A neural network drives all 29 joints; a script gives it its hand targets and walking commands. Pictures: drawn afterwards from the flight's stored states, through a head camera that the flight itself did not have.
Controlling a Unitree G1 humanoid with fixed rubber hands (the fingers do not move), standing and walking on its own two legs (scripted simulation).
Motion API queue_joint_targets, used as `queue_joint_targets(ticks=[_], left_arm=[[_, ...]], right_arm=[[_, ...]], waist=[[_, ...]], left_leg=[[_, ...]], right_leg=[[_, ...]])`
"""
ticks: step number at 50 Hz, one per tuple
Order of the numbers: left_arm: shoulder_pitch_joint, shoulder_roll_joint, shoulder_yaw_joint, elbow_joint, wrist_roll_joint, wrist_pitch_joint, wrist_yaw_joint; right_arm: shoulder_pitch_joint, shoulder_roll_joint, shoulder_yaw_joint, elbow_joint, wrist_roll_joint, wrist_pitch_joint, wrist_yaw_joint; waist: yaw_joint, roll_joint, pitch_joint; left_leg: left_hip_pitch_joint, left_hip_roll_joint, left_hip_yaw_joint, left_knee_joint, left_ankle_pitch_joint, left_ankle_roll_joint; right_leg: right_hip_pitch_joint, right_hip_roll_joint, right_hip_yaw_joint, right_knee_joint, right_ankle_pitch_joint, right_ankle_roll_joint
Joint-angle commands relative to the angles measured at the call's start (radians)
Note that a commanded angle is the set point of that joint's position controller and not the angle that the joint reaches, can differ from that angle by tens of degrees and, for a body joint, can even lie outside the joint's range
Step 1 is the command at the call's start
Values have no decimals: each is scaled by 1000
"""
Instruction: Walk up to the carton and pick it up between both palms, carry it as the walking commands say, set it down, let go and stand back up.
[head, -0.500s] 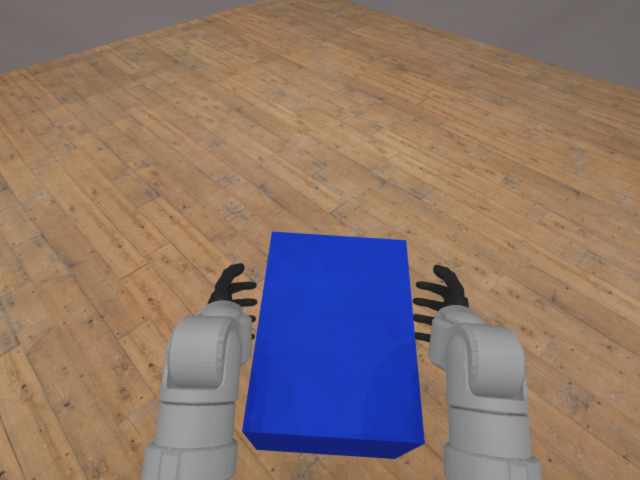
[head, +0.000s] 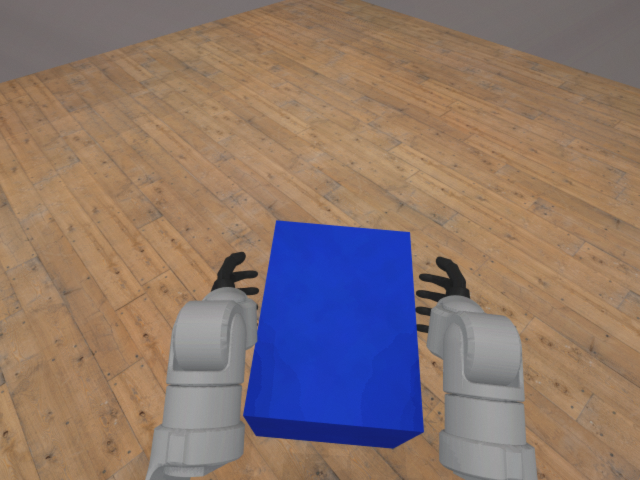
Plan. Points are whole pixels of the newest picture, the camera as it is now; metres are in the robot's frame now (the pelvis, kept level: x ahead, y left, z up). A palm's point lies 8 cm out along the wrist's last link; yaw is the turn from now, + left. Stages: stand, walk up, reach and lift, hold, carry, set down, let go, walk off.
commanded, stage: carry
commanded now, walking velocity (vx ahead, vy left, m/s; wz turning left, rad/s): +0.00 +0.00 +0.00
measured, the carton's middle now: (333, 332) +0.33 -0.01 -0.02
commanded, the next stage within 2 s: none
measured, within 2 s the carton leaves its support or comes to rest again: neither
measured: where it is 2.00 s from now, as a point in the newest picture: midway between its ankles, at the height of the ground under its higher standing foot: outside the picture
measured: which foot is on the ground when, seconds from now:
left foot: up 0.00-0.08, down 0.10-0.80, up 0.82-0.92, down 0.94-1.00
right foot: down 0.00-0.66, up 0.68-0.76, down 0.78-1.00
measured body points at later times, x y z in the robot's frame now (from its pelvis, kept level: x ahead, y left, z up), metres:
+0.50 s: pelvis +0.11 +0.01 +0.02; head +0.13 +0.01 +0.47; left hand +0.43 +0.13 +0.09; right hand +0.42 -0.14 +0.09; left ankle +0.02 +0.12 -0.71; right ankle +0.05 -0.09 -0.72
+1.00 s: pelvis +0.15 +0.00 +0.00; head +0.16 +0.00 +0.45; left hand +0.45 +0.12 +0.06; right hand +0.44 -0.15 +0.06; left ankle +0.09 +0.13 -0.74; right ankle +0.16 -0.07 -0.74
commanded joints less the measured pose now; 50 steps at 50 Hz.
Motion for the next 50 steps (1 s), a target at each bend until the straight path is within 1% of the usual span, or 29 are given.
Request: queue_joint_targets(ticks=[1, 4, 6, 7, 8, 10, 14, 24, 26, 28, 29, 30, 31, 32, 33, 34, 35, 36, 38, 39, 40, 41, 42, 44, 46, 47, 48, 49, 50], left_arm=[[-503, -1084, -610, -157, -448, -44, -434], [-476, -1064, -626, -223, -444, -54, -430], [-447, -1050, -641, -224, -439, -40, -437], [-464, -1065, -649, -200, -453, -30, -442], [-473, -1061, -655, -191, -466, -26, -443], [-481, -1035, -664, -186, -473, -21, -444], [-474, -1038, -651, -136, -470, -30, -449], [-456, -1031, -634, -154, -447, -70, -442], [-437, -1026, -629, -148, -438, -75, -441], [-416, -1025, -635, -155, -433, -81, -440], [-410, -1027, -645, -168, -435, -81, -439], [-402, -1025, -650, -172, -433, -81, -437], [-388, -1020, -652, -173, -430, -82, -434], [-379, -1014, -652, -171, -427, -86, -432], [-381, -1015, -661, -183, -431, -88, -432], [-396, -1027, -688, -214, -457, -81, -435], [-397, -1038, -697, -218, -468, -73, -435], [-383, -1023, -667, -180, -450, -75, -436], [-395, -1016, -669, -208, -448, -93, -435], [-382, -1014, -667, -220, -444, -97, -437], [-332, -972, -581, -67, -366, -118, -442], [-352, -1018, -702, -231, -436, -124, -441], [-329, -1019, -678, -181, -416, -122, -440], [-338, -1025, -685, -202, -411, -136, -442], [-352, -1014, -668, -229, -398, -150, -443], [-359, -1003, -665, -231, -392, -147, -444], [-370, -1011, -696, -282, -418, -133, -445], [-392, -1006, -689, -265, -428, -117, -448], [-385, -996, -684, -243, -427, -112, -448]], right_arm=[[-525, 1096, 681, -51, 489, 9, 439], [-473, 1105, 690, -85, 472, -7, 432], [-453, 1098, 700, -93, 457, -1, 435], [-461, 1090, 694, -88, 454, 0, 435], [-436, 1079, 689, -68, 448, 4, 435], [-385, 1071, 680, -24, 432, 9, 433], [-421, 1060, 676, -11, 430, -6, 434], [-409, 1049, 680, -25, 421, -43, 442], [-395, 1042, 680, -25, 418, -48, 443], [-386, 1044, 691, -41, 425, -53, 445], [-384, 1048, 701, -59, 433, -52, 446], [-381, 1050, 705, -67, 436, -51, 447], [-378, 1049, 703, -70, 433, -50, 448], [-369, 1042, 694, -63, 421, -51, 449], [-355, 1039, 690, -62, 409, -53, 450], [-345, 1044, 705, -88, 419, -50, 449], [-343, 1051, 712, -88, 430, -45, 446], [-318, 1039, 687, -40, 409, -50, 442], [-323, 1024, 684, -62, 404, -66, 440], [-305, 1007, 669, -60, 396, -70, 440], [-267, 969, 587, 74, 322, -93, 442], [-332, 1016, 718, -121, 404, -83, 448], [-351, 1002, 706, -99, 408, -76, 450], [-363, 995, 697, -108, 417, -89, 454], [-361, 1016, 698, -110, 410, -103, 453], [-369, 1020, 695, -107, 404, -99, 454], [-375, 1035, 730, -154, 431, -85, 456], [-369, 1028, 717, -127, 428, -77, 454], [-354, 1014, 700, -103, 419, -73, 454]], waist=[[27, -177, -422], [23, -169, -446], [23, -120, -450], [26, -19, -434], [19, 23, -425], [6, 21, -422], [2, -23, -421], [-2, -24, -375], [2, -67, -374], [6, -128, -365], [5, -137, -357], [3, -120, -351], [0, -72, -352], [-4, 1, -354], [-11, 121, -344], [-30, 194, -304], [-40, 156, -299], [-39, 123, -323], [-17, 113, -373], [0, 91, -406], [4, -33, -456], [18, -216, -473], [26, -229, -490], [18, -147, -468], [-1, -125, -450], [7, -121, -434], [11, -65, -408], [13, 2, -375], [11, 19, -368]], left_leg=[[-198, -4, -11, -102, 2, -1], [7, -2, 44, -369, 369, -7], [148, 96, -17, -343, 604, 14], [184, 134, -16, -269, 825, 28], [224, 149, -5, -236, 934, 32], [237, 133, 11, -194, 1018, 27], [194, 87, 25, -164, 1014, 16], [181, 35, 41, -185, 1061, 34], [83, 7, 71, -187, 944, 23], [-54, -26, 94, -271, 702, 11], [-73, -35, 96, -339, 625, 10], [-28, -36, 91, -409, 654, 12], [89, -23, 76, -448, 800, 18], [274, 13, 46, -418, 1049, 33], [537, 81, -22, -308, 1396, 68], [767, 145, -99, -197, 1683, 129], [813, 175, -113, -166, 1685, 160], [751, 186, -97, -155, 1536, 166], [487, 125, 18, -103, 1293, 105], [292, 101, 47, -66, 1119, 64], [49, 54, 50, -11, 703, 12], [-140, -31, 28, 86, 164, -15], [-183, -31, -37, 98, -36, -9], [-148, -8, -63, -44, -25, 5], [28, 6, -38, -280, 271, 13], [74, 18, -57, -285, 365, 24], [87, 70, -91, -260, 499, 42], [49, 98, -94, -230, 546, 53], [50, 96, -82, -221, 538, 53]], right_leg=[[583, -293, 285, -91, 793, -71], [482, -203, 153, -57, 625, 1], [346, -171, 115, -29, 487, 31], [297, -143, 96, -8, 441, 44], [256, -137, 95, 17, 422, 57], [232, -127, 97, 56, 507, 72], [265, -116, 99, 84, 674, 77], [294, -64, 66, 17, 680, 81], [401, -72, 74, 14, 829, 70], [544, -97, 101, 46, 1039, 45], [568, -105, 112, 65, 1083, 35], [535, -100, 108, 88, 1058, 33], [434, -78, 87, 125, 934, 41], [250, -44, 52, 179, 683, 54], [-65, 12, 15, 199, 143, 68], [-392, 60, 16, 208, -238, 78], [-483, 65, 36, 194, -284, 71], [-422, 49, 63, 114, -207, 65], [-82, 36, 51, -109, 127, 55], [160, 1, 67, -176, 394, 45], [416, -127, 180, -27, 957, -8], [589, -254, 304, 49, 1419, -115], [607, -290, 343, 35, 1421, -155], [537, -264, 283, 17, 1090, -130], [369, -180, 199, 14, 680, -57], [301, -148, 192, 18, 472, -26], [230, -116, 169, 30, 278, -5], [219, -93, 164, 19, 190, 8], [215, -96, 169, 29, 205, 12]])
